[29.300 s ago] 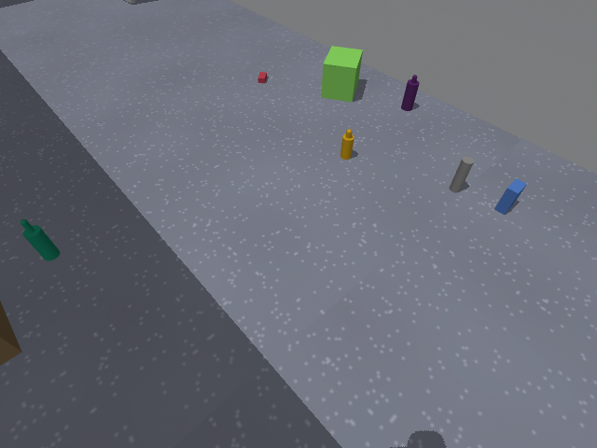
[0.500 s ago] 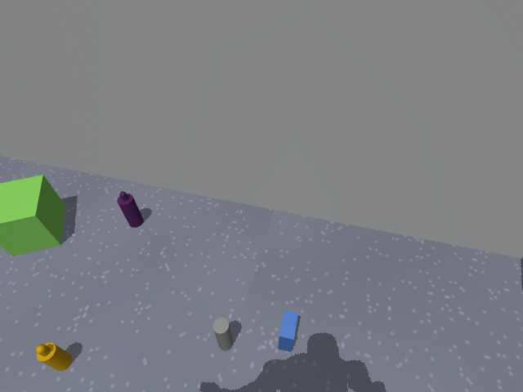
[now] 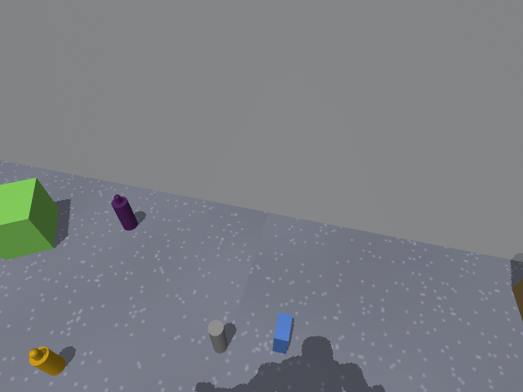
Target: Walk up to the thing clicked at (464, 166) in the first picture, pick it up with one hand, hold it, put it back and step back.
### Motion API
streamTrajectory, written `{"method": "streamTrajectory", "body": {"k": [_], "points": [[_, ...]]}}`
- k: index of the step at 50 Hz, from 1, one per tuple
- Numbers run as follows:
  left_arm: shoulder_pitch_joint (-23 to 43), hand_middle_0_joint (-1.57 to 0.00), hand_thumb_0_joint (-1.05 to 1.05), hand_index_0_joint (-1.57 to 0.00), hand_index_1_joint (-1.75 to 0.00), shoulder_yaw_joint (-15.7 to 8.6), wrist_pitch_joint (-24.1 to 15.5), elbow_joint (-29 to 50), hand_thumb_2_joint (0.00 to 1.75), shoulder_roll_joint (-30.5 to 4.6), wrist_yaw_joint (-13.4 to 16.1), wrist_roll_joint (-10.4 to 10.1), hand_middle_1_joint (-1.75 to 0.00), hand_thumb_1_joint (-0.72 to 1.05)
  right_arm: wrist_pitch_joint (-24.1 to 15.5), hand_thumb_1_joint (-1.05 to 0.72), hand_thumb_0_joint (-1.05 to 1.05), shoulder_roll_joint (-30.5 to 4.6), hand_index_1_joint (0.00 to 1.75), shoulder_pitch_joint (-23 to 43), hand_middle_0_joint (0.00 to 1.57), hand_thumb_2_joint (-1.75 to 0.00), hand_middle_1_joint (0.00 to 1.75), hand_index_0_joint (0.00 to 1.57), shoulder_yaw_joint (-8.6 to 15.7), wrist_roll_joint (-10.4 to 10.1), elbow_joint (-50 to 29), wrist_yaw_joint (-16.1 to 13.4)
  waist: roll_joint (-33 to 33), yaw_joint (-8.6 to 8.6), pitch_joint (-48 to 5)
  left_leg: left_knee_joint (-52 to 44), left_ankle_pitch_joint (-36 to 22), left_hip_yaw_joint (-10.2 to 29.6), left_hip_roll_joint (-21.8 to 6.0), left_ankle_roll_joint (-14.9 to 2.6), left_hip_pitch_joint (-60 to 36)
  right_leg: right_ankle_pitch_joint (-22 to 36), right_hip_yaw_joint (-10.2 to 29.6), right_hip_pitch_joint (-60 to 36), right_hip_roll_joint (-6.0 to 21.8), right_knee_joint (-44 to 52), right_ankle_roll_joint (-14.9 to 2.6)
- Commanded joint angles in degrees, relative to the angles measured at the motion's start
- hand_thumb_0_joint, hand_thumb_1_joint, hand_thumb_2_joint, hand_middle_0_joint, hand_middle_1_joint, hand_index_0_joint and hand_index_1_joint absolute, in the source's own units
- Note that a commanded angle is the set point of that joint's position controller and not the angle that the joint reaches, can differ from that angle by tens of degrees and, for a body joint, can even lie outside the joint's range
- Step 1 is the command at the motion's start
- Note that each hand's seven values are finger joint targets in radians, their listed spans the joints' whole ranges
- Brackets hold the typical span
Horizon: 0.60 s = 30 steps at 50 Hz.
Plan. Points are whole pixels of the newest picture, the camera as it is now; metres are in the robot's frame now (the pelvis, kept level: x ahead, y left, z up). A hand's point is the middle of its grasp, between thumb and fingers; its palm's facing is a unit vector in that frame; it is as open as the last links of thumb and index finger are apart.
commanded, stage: stand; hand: left
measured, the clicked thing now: (218, 337) +0.43 +0.16 -0.69
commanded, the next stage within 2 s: step back in 1.02 s
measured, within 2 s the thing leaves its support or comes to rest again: neither
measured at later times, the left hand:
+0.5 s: hand out of the picture +0.08 +0.25 -0.16, palm faces -0.01 -0.94 -0.34, open 7.4 cm
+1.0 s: hand out of the picture +0.09 +0.24 -0.15, palm faces -0.01 -0.94 -0.35, open 7.4 cm
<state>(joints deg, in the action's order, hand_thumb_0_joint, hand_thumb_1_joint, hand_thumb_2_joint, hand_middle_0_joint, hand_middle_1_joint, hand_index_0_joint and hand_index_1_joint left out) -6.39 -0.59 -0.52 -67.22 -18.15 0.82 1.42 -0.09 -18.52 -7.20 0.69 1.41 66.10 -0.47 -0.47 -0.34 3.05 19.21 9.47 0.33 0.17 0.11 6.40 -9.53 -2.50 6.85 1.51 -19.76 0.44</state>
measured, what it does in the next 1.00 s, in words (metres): stands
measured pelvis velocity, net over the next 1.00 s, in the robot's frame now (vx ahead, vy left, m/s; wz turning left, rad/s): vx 0.02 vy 0.00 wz -0.01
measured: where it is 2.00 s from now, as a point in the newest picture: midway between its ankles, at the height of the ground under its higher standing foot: outside the picture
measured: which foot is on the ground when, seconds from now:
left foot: down 0.00-1.00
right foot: down 0.00-1.00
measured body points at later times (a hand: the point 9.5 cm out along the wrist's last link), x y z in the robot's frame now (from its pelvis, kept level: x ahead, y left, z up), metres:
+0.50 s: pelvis +0.01 +0.00 +0.00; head +0.01 -0.01 +0.45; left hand +0.08 +0.29 -0.13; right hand +0.07 -0.30 -0.14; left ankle +0.01 +0.12 -0.75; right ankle +0.02 -0.12 -0.75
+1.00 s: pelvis +0.02 +0.00 +0.00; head +0.02 -0.01 +0.45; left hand +0.09 +0.29 -0.13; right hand +0.09 -0.30 -0.14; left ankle +0.01 +0.12 -0.75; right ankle +0.02 -0.12 -0.75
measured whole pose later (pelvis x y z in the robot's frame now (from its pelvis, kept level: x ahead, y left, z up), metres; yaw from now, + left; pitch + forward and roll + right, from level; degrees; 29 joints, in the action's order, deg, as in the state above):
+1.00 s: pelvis +0.02 +0.00 +0.00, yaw +0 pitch -2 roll +0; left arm -5.9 -0.6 -0.7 -66.5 -18.8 0.4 0.8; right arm -0.5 -19.5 -6.1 0.2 1.0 66.3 -0.2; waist -0.6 0.1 2.4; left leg 17.0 9.9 0.0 -0.3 0.5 4.8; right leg -9.9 -2.2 5.5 1.0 -17.7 0.2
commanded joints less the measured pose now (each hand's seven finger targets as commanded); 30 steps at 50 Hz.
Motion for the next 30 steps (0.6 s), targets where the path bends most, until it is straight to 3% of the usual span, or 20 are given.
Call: {"method": "streamTrajectory", "body": {"k": [1,14,22,26,30], "points": [[1.9,-0.2,0.0,-0.2,-0.3,-1.7,-1.3,2.7,0.9,-11.8,0.5,-0.2,-0.3,0.9,-1.3,-0.9,0.0,-11.4,0.3,2.2,0.2,-0.9,0.3,0.2,1.8,-0.2,-3.1,-0.7,-0.4,-0.28,-2.1,-4.6,0.6,6.0,-6.3,-1.17,2.8,-0.7,6.1,-0.7,5.8,4.6,-1.06],[2.7,-0.2,0.0,-0.2,-0.3,-1.7,-1.5,2.6,0.9,-12.0,0.5,-0.6,-0.3,0.9,-1.5,-0.9,0.0,-11.8,0.3,2.3,0.2,-0.9,0.3,0.2,1.5,-0.4,-2.8,-0.6,0.5,-0.07,-3.8,-4.1,-5.9,5.5,-7.0,-1.27,0.6,5.3,6.2,-2.3,6.6,4.4,-1.05],[2.4,-0.2,0.0,-0.2,-0.3,-1.7,-1.4,2.7,0.9,-12.2,0.3,-0.5,-0.3,0.9,-1.4,-0.9,0.0,-12.0,0.3,2.5,0.2,-0.9,0.3,0.2,1.6,-0.4,-2.7,-0.5,0.7,-0.17,-2.6,-5.0,-3.2,5.6,-6.9,-1.0,1.2,1.8,5.8,-1.5,6.1,5.0,-0.93],[2.2,-0.2,0.0,-0.2,-0.3,-1.8,-1.4,2.9,0.9,-12.3,0.3,-0.5,-0.3,0.9,-1.5,-0.9,0.0,-12.3,0.3,2.8,0.2,-0.9,0.3,0.2,1.7,-0.5,-2.8,-0.5,0.0,-0.06,-3.1,-4.9,-2.5,5.5,-6.8,-1.0,1.1,2.3,6.0,-1.4,6.2,5.3,-1.0],[2.8,-0.2,0.0,-0.2,-0.3,-2.0,-1.5,3.3,0.9,-12.9,0.2,-0.6,-0.3,0.9,-1.6,-0.9,0.0,-11.9,0.3,2.4,0.2,-0.9,0.3,0.2,1.4,-0.4,-2.8,-0.5,0.0,0.05,-4.2,-4.8,-5.4,5.3,-7.2,-0.94,0.5,5.5,6.2,-2.9,6.6,4.3,-1.33]]}}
